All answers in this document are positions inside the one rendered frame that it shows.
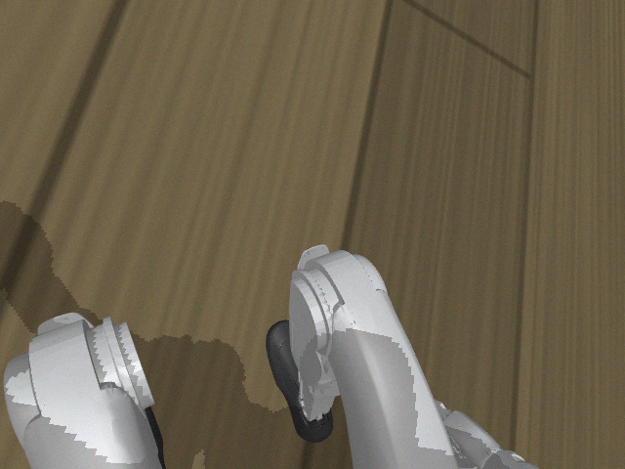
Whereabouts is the right robot arm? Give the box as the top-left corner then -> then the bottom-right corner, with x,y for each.
482,449 -> 539,469

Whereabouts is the right robot hand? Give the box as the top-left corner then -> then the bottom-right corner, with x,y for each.
435,400 -> 503,469

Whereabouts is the left robot foot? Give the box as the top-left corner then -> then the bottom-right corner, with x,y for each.
145,406 -> 166,469

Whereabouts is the right robot foot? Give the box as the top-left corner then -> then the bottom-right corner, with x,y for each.
266,320 -> 333,443

